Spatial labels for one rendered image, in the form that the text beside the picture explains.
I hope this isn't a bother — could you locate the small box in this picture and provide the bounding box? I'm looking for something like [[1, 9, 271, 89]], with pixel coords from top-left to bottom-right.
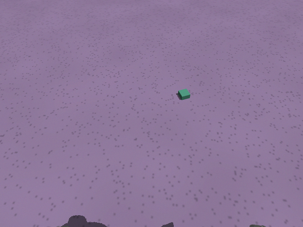
[[178, 89, 190, 100]]

